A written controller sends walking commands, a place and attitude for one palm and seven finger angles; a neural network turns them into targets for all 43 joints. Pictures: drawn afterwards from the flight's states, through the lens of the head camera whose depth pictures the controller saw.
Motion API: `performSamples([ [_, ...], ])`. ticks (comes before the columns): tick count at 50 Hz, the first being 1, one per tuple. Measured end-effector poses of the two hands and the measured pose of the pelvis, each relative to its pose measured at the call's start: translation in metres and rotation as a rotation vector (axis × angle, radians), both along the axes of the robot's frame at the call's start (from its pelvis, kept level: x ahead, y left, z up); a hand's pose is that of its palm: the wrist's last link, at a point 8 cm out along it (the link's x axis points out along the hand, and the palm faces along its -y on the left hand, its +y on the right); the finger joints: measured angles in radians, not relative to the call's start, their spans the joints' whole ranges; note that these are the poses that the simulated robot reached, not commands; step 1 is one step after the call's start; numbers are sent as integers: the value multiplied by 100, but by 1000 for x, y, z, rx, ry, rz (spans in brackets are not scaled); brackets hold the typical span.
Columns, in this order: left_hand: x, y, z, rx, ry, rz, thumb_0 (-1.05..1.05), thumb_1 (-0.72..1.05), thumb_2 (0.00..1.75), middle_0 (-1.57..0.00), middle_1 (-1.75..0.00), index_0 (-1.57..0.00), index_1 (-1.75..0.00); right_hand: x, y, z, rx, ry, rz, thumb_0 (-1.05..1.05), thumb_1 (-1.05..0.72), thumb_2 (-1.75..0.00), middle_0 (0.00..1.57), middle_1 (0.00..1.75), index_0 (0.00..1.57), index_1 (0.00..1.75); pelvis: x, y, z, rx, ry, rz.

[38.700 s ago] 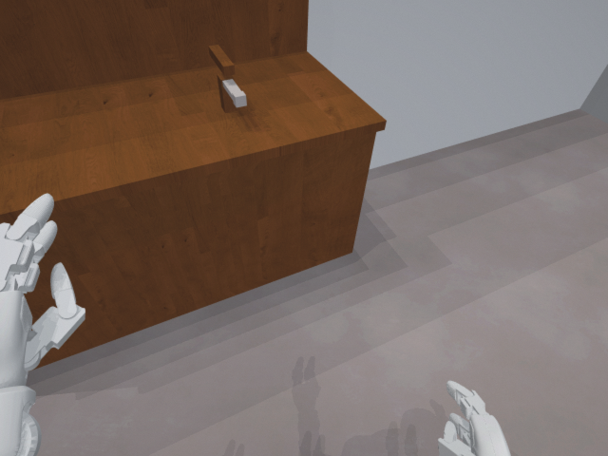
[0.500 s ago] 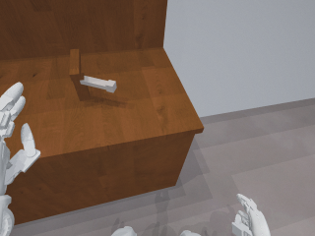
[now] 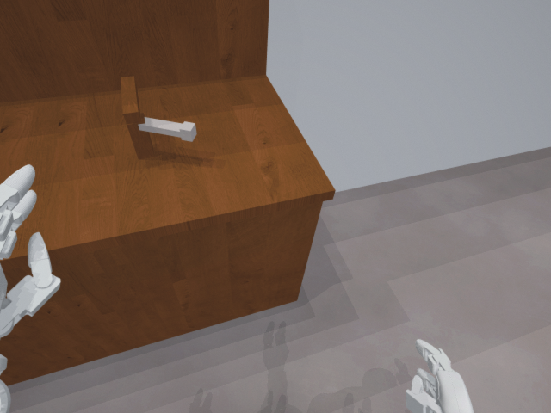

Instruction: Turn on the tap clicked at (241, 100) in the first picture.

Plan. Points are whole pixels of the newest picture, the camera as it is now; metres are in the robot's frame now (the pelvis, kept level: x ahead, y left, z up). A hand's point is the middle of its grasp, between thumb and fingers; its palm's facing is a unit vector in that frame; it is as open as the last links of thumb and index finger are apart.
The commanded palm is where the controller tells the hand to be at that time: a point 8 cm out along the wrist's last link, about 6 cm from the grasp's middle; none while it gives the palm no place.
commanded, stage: stop stepping back and stand still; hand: left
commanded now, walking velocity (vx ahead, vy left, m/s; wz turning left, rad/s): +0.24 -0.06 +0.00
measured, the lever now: (188, 131) +0.64 +0.21 +0.03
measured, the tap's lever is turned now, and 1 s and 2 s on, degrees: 61 61 61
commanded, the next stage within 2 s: stand and check the lever's angle in 1.62 s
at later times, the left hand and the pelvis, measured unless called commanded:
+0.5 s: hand out of the picture +0.12 +0.25 +0.16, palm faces +0.44 -0.85 -0.28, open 7.4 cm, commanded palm +0.07 +0.29 +0.18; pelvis -0.07 +0.00 -0.02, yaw +2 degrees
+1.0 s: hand (19, 356) +0.15 +0.23 +0.17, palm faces +0.39 -0.85 -0.34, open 7.4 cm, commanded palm +0.09 +0.28 +0.18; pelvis -0.07 +0.00 +0.00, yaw +1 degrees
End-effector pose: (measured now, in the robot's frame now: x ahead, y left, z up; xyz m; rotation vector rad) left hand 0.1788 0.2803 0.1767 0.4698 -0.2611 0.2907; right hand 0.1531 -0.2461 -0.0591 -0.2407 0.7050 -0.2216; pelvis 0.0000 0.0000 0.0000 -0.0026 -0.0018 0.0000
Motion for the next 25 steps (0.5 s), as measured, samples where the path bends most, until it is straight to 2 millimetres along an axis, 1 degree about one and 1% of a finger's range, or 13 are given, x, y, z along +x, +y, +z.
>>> performSamples([
  [3, -21, 6, 3, 1, -11, 50, 2, 89, 90, -22, -31, -21, -30, -16, 1, -1, 2, -7, 18, 1, -91, -90, 20, 30, 20, 29, -11, -1, 0, -16, -21, 9],
  [7, -45, 5, 0, -46, -45, 88, 2, 89, 90, -21, -31, -21, -30, -33, 4, -7, -1, 21, 46, 1, -91, -90, 20, 30, 20, 29, -24, -1, 0, -29, -42, 20],
  [12, -58, 2, -2, -96, -69, 93, 2, 89, 90, -21, -30, -21, -30, -48, 11, -11, 1, 34, 54, 1, -91, -90, 20, 30, 20, 29, -41, 1, -1, -30, -64, 24],
  [15, -65, 2, 5, -59, -87, 87, 2, 89, 90, -21, -31, -21, -30, -54, 16, -14, 29, 15, 58, 1, -91, -90, 20, 30, 20, 29, -50, -2, -4, -25, -81, 39],
  [18, -78, 1, 8, -9, -114, 92, 2, 89, 90, -21, -30, -21, -30, -57, 21, -24, 63, 3, 91, 1, -91, -90, 20, 30, 20, 29, -58, -8, -13, -22, -85, 75],
  [21, -96, 0, 2, -38, -124, 83, 2, 89, 90, -21, -30, -21, -30, -63, 23, -34, 70, 34, 117, 1, -91, -90, 20, 30, 20, 29, -66, -5, -19, -16, -84, 71],
  [25, -104, 7, -11, -105, -96, 88, 2, 89, 90, -21, -31, -21, -30, -78, 27, -29, 39, 55, 102, 1, -91, -90, 20, 30, 20, 30, -74, 2, -15, -10, -59, 43],
])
